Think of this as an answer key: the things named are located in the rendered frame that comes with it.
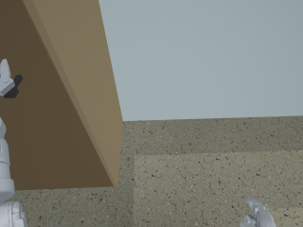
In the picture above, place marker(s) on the wardrobe door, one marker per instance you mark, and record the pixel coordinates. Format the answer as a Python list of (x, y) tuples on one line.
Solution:
[(49, 147)]

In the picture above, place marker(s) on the robot right hand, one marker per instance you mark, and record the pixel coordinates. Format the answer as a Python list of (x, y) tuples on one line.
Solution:
[(262, 219)]

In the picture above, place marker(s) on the left robot upper arm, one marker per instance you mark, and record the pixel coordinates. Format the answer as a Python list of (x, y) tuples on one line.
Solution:
[(12, 215)]

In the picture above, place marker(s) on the handle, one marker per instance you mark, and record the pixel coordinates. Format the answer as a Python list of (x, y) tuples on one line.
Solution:
[(12, 93)]

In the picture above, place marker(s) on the left robot forearm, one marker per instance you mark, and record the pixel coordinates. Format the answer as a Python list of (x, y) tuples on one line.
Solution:
[(7, 188)]

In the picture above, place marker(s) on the robot left hand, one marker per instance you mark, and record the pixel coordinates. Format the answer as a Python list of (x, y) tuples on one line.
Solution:
[(6, 83)]

